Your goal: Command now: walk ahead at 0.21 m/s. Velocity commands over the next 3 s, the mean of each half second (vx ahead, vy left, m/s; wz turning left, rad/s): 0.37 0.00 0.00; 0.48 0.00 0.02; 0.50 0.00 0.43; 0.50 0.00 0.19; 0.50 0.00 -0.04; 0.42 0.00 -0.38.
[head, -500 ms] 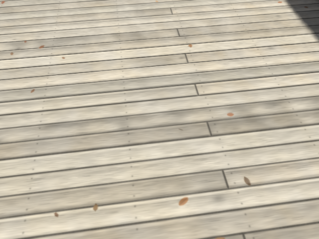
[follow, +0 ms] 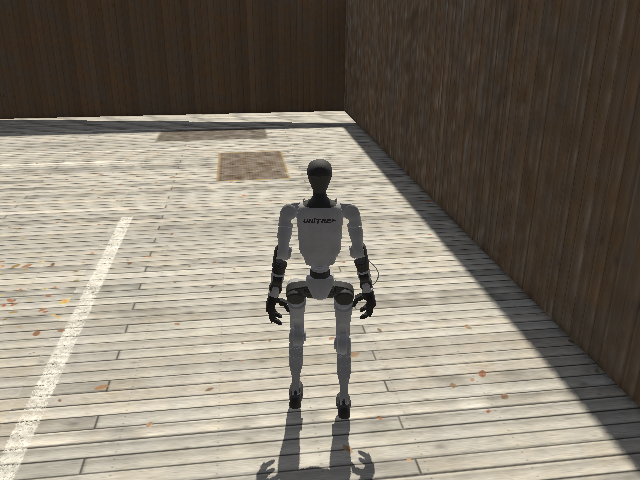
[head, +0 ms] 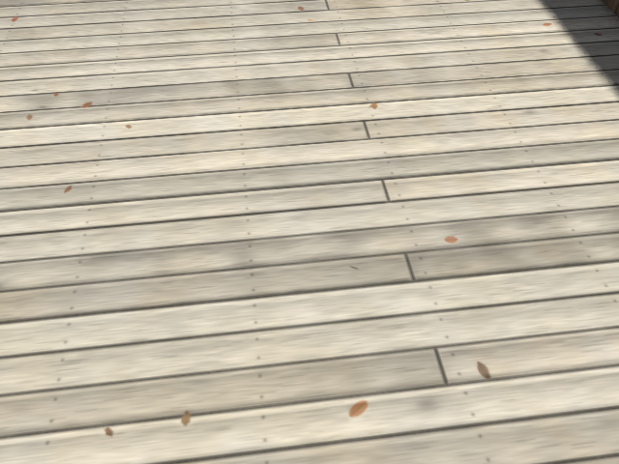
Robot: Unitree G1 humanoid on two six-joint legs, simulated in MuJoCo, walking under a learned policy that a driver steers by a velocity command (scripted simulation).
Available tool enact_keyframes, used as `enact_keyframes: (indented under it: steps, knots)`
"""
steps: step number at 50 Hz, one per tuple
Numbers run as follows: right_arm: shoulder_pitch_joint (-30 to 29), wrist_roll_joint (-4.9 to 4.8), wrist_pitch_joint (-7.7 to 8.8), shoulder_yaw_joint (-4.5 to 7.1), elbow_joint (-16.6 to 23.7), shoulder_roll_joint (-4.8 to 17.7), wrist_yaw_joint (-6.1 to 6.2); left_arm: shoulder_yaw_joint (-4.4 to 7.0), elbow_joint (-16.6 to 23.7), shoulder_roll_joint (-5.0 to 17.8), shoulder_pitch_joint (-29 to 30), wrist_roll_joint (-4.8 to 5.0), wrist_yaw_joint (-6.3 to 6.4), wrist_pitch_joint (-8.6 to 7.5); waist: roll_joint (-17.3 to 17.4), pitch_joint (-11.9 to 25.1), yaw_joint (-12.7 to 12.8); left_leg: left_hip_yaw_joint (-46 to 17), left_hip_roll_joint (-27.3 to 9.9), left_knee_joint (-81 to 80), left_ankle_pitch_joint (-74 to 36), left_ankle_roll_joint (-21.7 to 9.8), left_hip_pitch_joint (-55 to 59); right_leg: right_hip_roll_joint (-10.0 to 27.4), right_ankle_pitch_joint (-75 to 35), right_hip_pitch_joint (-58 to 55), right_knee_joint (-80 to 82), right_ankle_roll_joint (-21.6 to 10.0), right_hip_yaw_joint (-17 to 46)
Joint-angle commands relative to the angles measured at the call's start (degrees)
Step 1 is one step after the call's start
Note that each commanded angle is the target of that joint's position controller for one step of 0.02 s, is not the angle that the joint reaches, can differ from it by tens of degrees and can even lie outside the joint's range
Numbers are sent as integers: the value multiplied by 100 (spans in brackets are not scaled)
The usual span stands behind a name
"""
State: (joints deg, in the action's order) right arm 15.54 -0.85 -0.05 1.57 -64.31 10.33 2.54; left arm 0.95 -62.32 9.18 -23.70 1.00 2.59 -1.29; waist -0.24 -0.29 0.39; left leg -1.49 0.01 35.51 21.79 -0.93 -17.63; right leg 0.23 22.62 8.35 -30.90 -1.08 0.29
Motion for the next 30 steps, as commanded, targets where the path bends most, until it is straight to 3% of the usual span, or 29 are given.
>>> enact_keyframes:
  steps: [1, 2, 3, 5, 6, 7, 8, 9, 10, 11, 13, 14, 16, 19, 22, 25, 27, 28, 29, 30]
  knots:
    - [-426, -42, 310, 31, 432, 253, -105, 300, 115, 1182, -634, 91, 16, -135, -1066, -1250, 221, 444, 47, 989, 222, -176, -1066, 1663, 2654, 822, 2142, -1180, 2326]
    - [-448, -71, 405, 32, 494, 256, -160, 302, 182, 1149, -490, 69, 0, -185, -1031, -1353, 140, 324, -125, 1124, 261, -277, -1221, 1858, 2353, 824, 2183, -1284, 2522]
    - [-378, -111, 483, 37, 524, 267, -201, 287, 259, 1065, -301, 65, -28, -223, -983, -1386, 23, 300, -201, 820, 453, -368, -1149, 1801, 1918, 778, 2067, -1209, 2346]
    - [444, -148, 568, 111, 226, 310, -242, 264, 396, 979, 93, 118, -88, -210, -717, -1105, -410, 611, 75, -575, -28, -419, 460, 1188, 1119, 1248, 1440, -800, 1388]
    - [1046, -99, 564, 212, -10, 481, -247, 254, 483, 964, 226, 107, -104, -231, -426, -829, -604, 437, 131, -764, -471, -375, 1392, 804, 197, 1619, 716, -620, 919]
    - [1926, -81, 575, 382, -160, 985, -231, 173, 629, 702, 429, 78, -123, -301, 786, -456, -927, -1248, -859, -1601, 43, -753, 2308, 117, -592, 2383, -1315, -252, 13]
    - [2582, -50, 634, 454, -193, 1481, -308, 87, 839, 354, 400, 97, -107, -427, 1978, -15, -990, -3849, -2094, -2623, 518, -1520, 2933, -408, 652, 3398, -3081, -113, -41]
    - [2010, 36, 715, 284, -77, 1025, -308, 138, 870, 553, 461, 187, -140, -514, 1122, -299, -616, -4119, -2338, -2662, 715, -1585, 2577, -42, 632, 3828, -4126, -252, 563]
    - [1443, 21, 751, 200, 123, 757, -314, 147, 887, 615, 537, 221, -201, -563, 681, -615, -412, -3319, -2144, -2600, 475, -1402, 2255, 237, 77, 4026, -4415, -405, 621]
    - [1074, 28, 746, 147, 256, 676, -343, 173, 860, 645, 564, 171, -222, -595, 399, -620, -275, -2561, -1849, -2666, 116, -1206, 2062, 464, -477, 3953, -4247, -481, 534]
    - [1000, 54, 667, 42, 302, 436, -360, 316, 872, 887, 726, 77, -255, -583, 382, -620, -182, -1393, -1338, -2747, -1139, -888, 1888, 689, -1063, 3642, -3639, -446, 304]
    - [1182, 70, 624, 19, 264, 405, -332, 325, 869, 811, 745, 80, -290, -544, 492, -560, -189, -1070, -1211, -2746, -1632, -840, 1888, 699, -1181, 3532, -3459, -384, 179]
    - [1447, 83, 571, 20, 228, 546, -251, 289, 966, 602, 1028, 60, -332, -459, 423, -581, -214, -750, -1164, -2787, -2271, -903, 1871, 705, -1359, 3656, -3089, -208, -5]
    - [1387, 117, 518, 42, 364, 793, -149, 185, 1378, 444, 2024, 35, -345, -445, 339, -800, -342, -491, -1142, -2981, -2366, -962, 1524, 627, -1882, 3623, -1760, -20, -132]
    - [1556, 70, 513, 91, 404, 962, -113, 137, 1604, 516, 2650, 68, -414, -468, 481, -879, -469, -279, -1144, -3124, -2227, -958, 1350, 399, -2343, 3105, -792, -8, -342]
    - [1642, -15, 507, 136, 368, 980, -106, 135, 1786, 644, 2976, 93, -499, -495, 490, -980, -394, -189, -1374, -3009, -2492, -896, 1794, 347, -2382, 2991, -275, -202, -249]
    - [1516, -1, 471, 184, 408, 1069, -108, 204, 1809, 829, 2801, 84, -545, -534, 564, -723, -148, -68, -1470, -2528, -3644, -770, 2198, 196, -2140, 2546, -76, -393, -291]
    - [1439, 29, 440, 216, 439, 1153, -111, 281, 1741, 987, 2451, 82, -543, -542, 704, -384, 78, 1, -1474, -2034, -4756, -705, 2325, 9, -1988, 1976, -127, -494, -408]
    - [1332, 69, 387, 221, 473, 1163, -119, 409, 1513, 1205, 1637, 92, -518, -534, 779, 134, 516, 168, -1321, -1057, -5677, -596, 2219, -214, -1868, 951, -182, -632, -537]
    - [1225, 101, 366, 184, 560, 1105, -133, 545, 1209, 1471, 596, 106, -471, -501, 740, 739, 995, 309, -1069, 283, -5457, -404, 1446, -60, -1859, -570, -226, -824, -318]
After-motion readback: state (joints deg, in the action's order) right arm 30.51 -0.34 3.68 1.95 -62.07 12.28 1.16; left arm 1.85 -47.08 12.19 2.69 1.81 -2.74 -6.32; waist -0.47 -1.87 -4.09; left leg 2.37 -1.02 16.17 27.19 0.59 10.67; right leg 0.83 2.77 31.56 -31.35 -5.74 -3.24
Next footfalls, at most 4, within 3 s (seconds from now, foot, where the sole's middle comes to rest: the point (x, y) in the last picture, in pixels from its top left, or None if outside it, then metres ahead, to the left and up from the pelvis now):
0.60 right None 0.45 -0.12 -0.77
1.18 left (276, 364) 0.77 0.11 -0.77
1.68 right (329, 260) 1.09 -0.02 -0.77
2.22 left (220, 208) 1.29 0.31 -0.77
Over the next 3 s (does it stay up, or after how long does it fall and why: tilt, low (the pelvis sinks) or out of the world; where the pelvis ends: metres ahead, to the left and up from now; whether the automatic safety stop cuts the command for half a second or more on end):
stays up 1.57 0.21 0.01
